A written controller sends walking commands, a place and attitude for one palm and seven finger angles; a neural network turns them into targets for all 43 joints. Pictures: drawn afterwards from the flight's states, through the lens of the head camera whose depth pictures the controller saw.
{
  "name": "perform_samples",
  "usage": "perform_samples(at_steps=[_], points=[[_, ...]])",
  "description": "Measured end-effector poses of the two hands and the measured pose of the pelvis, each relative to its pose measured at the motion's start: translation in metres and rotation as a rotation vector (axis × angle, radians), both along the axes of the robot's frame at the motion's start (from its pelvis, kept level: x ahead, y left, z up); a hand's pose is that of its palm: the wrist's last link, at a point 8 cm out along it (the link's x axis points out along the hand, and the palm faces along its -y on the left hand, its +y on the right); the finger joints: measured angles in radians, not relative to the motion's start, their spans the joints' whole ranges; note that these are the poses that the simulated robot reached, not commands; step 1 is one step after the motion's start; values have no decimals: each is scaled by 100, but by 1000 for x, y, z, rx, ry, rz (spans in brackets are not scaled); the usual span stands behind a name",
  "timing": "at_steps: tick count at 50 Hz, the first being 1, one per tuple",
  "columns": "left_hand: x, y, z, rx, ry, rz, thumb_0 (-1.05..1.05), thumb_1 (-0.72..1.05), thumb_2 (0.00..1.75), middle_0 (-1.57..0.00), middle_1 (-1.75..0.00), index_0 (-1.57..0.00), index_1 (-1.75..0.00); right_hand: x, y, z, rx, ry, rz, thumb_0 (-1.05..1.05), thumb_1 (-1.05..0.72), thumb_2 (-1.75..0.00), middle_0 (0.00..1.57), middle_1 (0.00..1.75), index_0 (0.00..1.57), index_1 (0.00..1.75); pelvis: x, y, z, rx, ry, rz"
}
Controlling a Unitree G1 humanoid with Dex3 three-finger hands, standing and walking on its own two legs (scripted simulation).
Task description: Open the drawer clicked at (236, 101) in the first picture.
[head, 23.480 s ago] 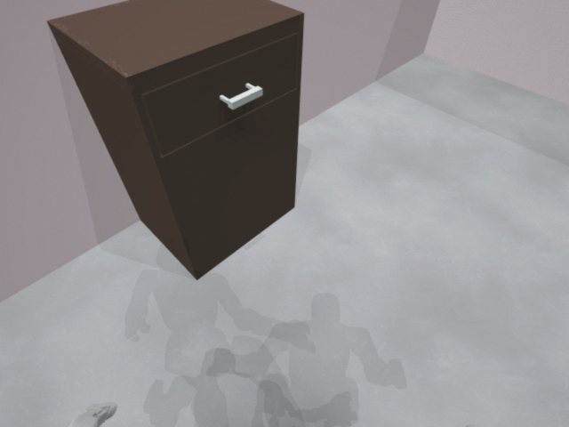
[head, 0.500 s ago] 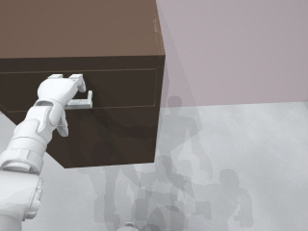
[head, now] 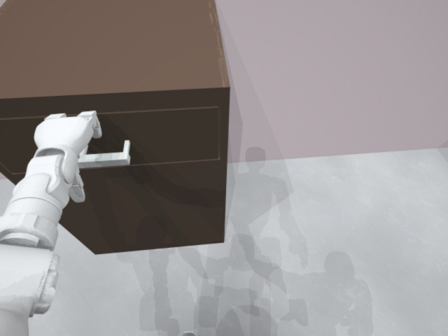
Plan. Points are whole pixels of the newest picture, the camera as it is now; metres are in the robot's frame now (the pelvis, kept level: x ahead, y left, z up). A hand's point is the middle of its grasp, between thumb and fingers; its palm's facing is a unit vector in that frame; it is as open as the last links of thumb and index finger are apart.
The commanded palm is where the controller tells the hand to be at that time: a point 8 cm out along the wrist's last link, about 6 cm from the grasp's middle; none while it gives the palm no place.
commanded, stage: move the hooked fingers above the handle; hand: left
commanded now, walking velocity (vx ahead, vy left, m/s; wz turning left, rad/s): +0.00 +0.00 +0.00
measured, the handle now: (104, 153) +0.51 +0.27 -0.02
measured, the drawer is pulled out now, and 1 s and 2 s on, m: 0.00 0.00 0.00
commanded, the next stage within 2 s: lower the fingers behind the handle in 0.18 s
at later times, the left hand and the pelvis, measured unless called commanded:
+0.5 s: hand (77, 157) +0.45 +0.29 +0.04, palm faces -0.11 +0.01 -0.99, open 13.7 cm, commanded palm +0.44 +0.28 +0.08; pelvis +0.00 +0.00 -0.01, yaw -1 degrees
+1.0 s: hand (93, 162) +0.46 +0.27 +0.01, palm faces +0.00 -0.01 -1.00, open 13.5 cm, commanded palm +0.45 +0.27 +0.05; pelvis -0.01 +0.01 -0.03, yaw -1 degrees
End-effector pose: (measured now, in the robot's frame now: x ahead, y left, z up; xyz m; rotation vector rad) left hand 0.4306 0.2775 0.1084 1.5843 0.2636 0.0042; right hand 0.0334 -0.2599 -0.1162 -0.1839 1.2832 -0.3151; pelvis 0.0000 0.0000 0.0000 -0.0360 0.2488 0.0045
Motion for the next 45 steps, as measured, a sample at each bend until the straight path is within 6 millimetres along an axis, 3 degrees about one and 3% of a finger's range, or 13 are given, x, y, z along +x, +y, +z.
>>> perform_samples(at_steps=[4,8,16,23,27,36,45], points=[[-1,-19,-15,-67,10,-132,0,-49,30,-32,-120,-33,-121,0,-11,5,-46,6,14,0,-90,-90,21,30,20,30,-1,0,-3,-3,10,7],[3,-33,-21,-97,-98,-222,0,-49,30,-32,-120,-32,-120,-1,-20,2,-79,19,18,0,-90,-90,20,30,20,30,-2,1,-10,-6,42,2],[10,-29,-17,-28,-242,-138,0,-48,30,-40,-125,-34,-122,0,-15,-14,-33,46,19,0,-91,-90,20,30,20,30,-3,3,-16,-5,72,-14],[7,-4,-12,2,-108,60,1,-49,30,-36,-122,-35,-123,4,1,-12,27,13,-10,0,-90,-90,20,30,20,30,-1,0,-7,4,40,-22],[2,9,-16,5,-13,51,1,-49,30,-34,-121,-33,-122,1,0,-5,9,8,-10,0,-90,-90,20,30,20,30,0,-2,-5,1,32,-14],[-2,-10,-44,-78,-59,-170,0,-49,30,-32,-120,-32,-120,-10,-18,-8,-71,71,15,0,-90,-90,20,30,20,30,-2,2,-17,-13,75,1],[8,-3,-55,-34,-216,-71,0,-48,30,-34,-121,-33,-123,-13,-13,-24,-48,100,30,0,-91,-90,20,30,20,30,-6,7,-31,-23,127,-4]])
